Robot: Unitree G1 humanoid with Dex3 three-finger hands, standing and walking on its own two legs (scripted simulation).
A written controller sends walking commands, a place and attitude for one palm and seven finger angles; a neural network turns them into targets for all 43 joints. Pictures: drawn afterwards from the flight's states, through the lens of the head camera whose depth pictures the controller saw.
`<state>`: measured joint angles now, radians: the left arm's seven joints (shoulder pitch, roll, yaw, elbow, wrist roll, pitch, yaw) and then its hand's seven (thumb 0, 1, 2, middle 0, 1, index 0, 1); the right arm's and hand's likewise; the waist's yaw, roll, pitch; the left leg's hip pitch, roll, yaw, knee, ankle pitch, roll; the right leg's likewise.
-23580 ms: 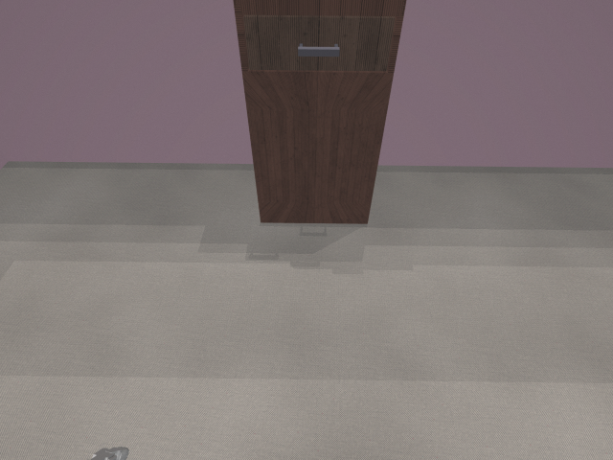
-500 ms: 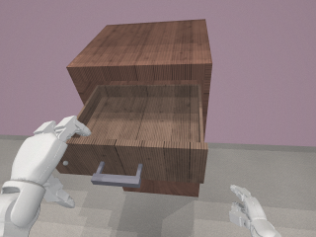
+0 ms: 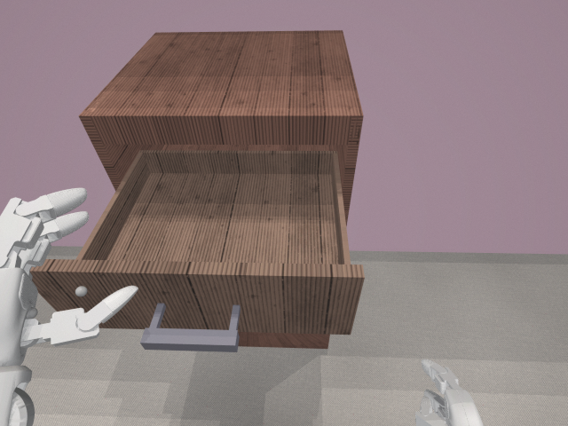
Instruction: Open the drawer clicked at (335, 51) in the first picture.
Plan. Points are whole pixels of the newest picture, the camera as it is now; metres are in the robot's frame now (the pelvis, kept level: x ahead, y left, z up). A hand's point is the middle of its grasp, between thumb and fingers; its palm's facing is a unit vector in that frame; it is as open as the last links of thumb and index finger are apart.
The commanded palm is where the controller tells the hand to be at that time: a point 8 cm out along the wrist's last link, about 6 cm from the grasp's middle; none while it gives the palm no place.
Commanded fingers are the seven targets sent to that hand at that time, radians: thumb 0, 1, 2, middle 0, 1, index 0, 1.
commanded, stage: draw the hand back to the body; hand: left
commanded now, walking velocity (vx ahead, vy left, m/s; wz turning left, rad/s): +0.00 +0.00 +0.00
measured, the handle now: (194, 325) +0.24 +0.16 +0.03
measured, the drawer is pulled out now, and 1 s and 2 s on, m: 0.29 0.29 0.29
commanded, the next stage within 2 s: step back with the hand held close in 0.46 s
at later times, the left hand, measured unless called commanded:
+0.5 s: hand (72, 289) +0.19 +0.22 +0.20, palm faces +0.42 -0.82 -0.38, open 7.6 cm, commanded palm +0.13 +0.27 +0.22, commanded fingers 0.00 0.90 0.90 -0.20 -0.30 -0.20 -0.30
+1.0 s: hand (60, 313) +0.17 +0.23 +0.19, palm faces +0.27 -0.79 -0.55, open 7.4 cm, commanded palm +0.10 +0.28 +0.22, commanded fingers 0.00 0.90 0.90 -0.20 -0.30 -0.20 -0.30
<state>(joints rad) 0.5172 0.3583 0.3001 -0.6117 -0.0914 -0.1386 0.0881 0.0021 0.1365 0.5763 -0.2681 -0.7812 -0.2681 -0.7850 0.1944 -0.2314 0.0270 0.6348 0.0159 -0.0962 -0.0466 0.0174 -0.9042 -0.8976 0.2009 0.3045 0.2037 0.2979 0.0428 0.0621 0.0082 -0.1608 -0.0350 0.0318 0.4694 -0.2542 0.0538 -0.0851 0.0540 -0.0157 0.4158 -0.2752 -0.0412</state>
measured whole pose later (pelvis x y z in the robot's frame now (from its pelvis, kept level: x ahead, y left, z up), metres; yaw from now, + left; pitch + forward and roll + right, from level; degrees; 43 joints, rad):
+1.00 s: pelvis -0.03 +0.01 -0.01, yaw -1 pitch +1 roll -1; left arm 0.65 0.50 0.46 -0.70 -0.07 -0.21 0.10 0.02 0.88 0.90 -0.22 -0.30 -0.22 -0.30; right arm 0.20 -0.23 -0.02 0.54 0.03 -0.01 -0.05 0.02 -0.91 -0.90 0.20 0.30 0.20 0.30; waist -0.03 -0.01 0.01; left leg -0.33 -0.04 0.06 0.54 -0.23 0.07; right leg -0.29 0.05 0.00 0.54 -0.27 -0.03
